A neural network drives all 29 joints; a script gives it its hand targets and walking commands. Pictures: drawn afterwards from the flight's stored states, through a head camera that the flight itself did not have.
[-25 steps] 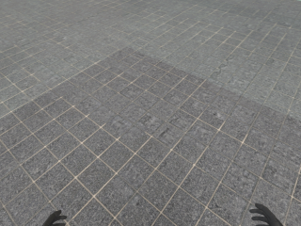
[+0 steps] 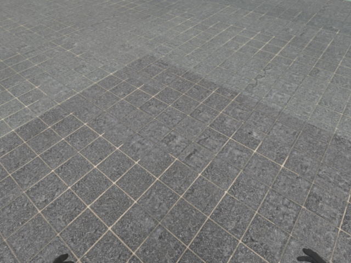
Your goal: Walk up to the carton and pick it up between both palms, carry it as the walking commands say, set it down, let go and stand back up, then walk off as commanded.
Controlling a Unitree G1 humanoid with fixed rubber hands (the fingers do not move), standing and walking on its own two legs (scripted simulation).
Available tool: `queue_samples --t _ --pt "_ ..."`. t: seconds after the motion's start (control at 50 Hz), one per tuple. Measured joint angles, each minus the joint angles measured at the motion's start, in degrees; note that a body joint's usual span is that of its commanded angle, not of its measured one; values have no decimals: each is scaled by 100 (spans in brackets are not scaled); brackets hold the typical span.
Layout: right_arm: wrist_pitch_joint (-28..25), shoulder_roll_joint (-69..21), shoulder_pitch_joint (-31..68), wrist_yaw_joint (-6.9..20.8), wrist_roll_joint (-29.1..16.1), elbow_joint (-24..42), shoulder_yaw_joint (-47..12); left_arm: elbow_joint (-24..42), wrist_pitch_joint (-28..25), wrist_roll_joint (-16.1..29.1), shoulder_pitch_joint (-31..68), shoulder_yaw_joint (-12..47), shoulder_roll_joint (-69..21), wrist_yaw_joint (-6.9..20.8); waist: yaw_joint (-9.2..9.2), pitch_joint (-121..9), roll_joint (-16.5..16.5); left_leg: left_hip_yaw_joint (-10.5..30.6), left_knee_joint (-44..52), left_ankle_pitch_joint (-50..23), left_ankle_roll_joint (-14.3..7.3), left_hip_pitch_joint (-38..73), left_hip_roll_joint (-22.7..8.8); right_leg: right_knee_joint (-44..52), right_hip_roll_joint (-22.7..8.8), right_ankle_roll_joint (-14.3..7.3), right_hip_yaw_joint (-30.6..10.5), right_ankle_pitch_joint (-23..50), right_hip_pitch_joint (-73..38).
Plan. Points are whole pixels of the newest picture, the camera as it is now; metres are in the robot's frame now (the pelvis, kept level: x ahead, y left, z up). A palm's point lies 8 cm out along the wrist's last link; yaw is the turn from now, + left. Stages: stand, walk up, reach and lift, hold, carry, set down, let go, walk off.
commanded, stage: walk up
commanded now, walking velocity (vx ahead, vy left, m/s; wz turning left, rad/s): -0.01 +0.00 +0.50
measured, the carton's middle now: out of the picture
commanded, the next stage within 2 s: none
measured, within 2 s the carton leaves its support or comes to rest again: neither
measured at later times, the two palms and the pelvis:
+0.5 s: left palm out of the picture -0.07 +0.26 -0.14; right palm (276, 243) +0.19 -0.23 -0.12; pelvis -0.04 -0.02 -0.02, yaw +19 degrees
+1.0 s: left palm out of the picture -0.10 +0.23 -0.11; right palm (288, 256) +0.16 -0.26 -0.14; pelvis -0.05 -0.06 -0.01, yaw +34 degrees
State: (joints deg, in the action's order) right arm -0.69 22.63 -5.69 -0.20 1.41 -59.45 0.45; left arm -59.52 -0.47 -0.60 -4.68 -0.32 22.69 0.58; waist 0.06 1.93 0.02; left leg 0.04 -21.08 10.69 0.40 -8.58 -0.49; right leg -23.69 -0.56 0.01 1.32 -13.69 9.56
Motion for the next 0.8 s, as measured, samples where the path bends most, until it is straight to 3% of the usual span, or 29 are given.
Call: queue_samples --t 0.06,0.1,0.18,0.24,0.32,0.46,0.5,0.52,0.58,0.64,0.72,0.8 --pt "186 -37 -168 26 79 140 217 420 191 18 101 -75 -65 -96 -134 103 25 265 -234 18 -4 -267 44 -1251 -45 160 110 -900 494" --pt "286 -68 -236 67 66 218 302 653 196 41 131 -70 -165 -182 -185 220 89 479 -292 -35 48 -381 77 -1514 -62 219 117 -1071 604" --pt "414 -180 -290 106 16 467 344 903 198 5 -62 -117 -302 -240 -118 325 107 679 -914 302 174 -834 205 -517 -177 146 150 -198 351" --pt "496 -286 -266 107 57 684 339 919 285 -47 -312 -91 -440 -220 -99 437 175 307 -2650 1473 222 -1499 178 -693 -274 -41 373 -171 398" --pt "566 -395 -235 206 2 866 337 971 287 -84 -573 -112 -556 -224 -13 444 141 -127 -3879 1403 304 -1838 -12 -557 -453 -49 622 -159 321" --pt "529 -572 39 267 -126 1216 244 1020 251 -152 -711 -199 -593 -202 105 444 -112 -526 -2206 1511 245 -931 -143 -836 -761 59 1006 -284 464" --pt "442 -581 76 244 -141 1336 249 1015 264 -145 -755 -204 -560 -177 123 411 -166 -605 -1304 1000 162 -493 -94 -1083 -864 147 1105 -390 577" --pt "383 -592 82 227 -123 1374 274 1019 272 -139 -775 -208 -521 -161 129 408 -222 -587 -1044 613 46 -390 -43 -1369 -941 205 1070 -485 711" --pt "305 -641 -41 142 -76 1332 317 1019 372 -116 -682 -207 -450 -174 131 480 -315 -398 -1196 748 -200 -467 62 -2836 -770 468 443 -1468 1249" --pt "322 -656 -227 87 -101 1255 317 1066 403 -83 -564 -201 -460 -141 135 490 -279 -194 -910 623 -226 -368 74 -3602 -635 512 227 -1117 1601" --pt "275 -692 -329 71 -102 1262 314 1120 443 -80 -416 -182 -487 -90 68 488 -195 12 -680 392 -217 -388 73 -3516 -532 505 151 -753 1740" --pt "279 -670 -400 67 -55 1186 306 1187 453 -23 -262 -222 -558 -105 -50 476 -84 213 -740 339 -174 -534 80 -2789 -410 438 166 -886 1527"
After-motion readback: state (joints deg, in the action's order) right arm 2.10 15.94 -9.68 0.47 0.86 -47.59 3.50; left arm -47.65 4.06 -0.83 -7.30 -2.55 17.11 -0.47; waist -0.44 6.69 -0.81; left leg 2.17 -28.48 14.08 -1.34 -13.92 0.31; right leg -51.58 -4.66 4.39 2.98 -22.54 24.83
